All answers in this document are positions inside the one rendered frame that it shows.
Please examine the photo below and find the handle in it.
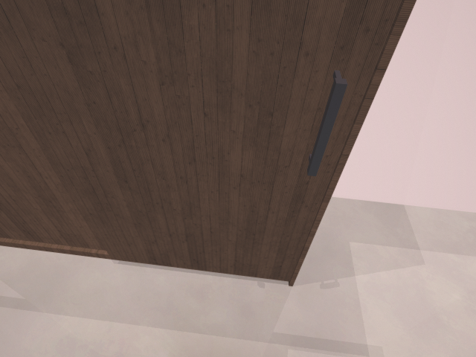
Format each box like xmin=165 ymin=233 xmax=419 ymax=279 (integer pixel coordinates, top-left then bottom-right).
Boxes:
xmin=307 ymin=70 xmax=347 ymax=176

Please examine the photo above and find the wardrobe door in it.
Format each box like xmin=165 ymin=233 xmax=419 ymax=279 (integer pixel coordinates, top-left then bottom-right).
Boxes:
xmin=0 ymin=73 xmax=105 ymax=250
xmin=0 ymin=0 xmax=402 ymax=281

